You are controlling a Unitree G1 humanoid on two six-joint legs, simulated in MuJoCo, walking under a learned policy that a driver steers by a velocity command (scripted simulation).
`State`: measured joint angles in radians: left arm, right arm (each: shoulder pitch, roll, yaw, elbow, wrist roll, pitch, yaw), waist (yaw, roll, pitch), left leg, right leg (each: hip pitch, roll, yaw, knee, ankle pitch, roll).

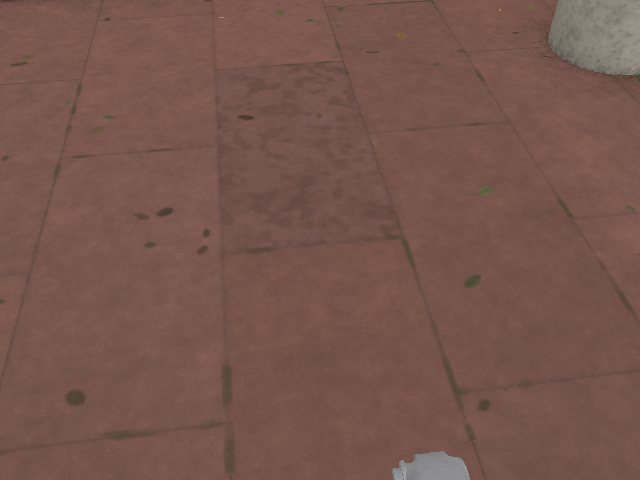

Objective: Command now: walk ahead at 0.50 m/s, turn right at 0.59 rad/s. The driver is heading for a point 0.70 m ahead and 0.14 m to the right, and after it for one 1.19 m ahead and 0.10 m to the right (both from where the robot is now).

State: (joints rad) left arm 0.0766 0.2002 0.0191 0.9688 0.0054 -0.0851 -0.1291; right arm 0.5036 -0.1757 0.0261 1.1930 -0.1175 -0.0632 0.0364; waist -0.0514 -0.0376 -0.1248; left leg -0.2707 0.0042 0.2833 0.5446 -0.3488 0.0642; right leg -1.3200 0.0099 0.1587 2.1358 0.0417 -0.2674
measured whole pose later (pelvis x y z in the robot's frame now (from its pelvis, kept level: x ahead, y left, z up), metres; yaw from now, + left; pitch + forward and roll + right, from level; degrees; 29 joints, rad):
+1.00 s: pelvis +0.56 -0.03 +0.19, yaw -28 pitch +3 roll +0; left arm 0.13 0.21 0.07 0.90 0.03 -0.10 -0.04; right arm 0.31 -0.18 -0.04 0.97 -0.01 -0.09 0.00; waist -0.04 -0.03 -0.07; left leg -0.24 -0.02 0.10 0.34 -0.16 0.06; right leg -0.64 -0.05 0.02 0.98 -0.21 0.05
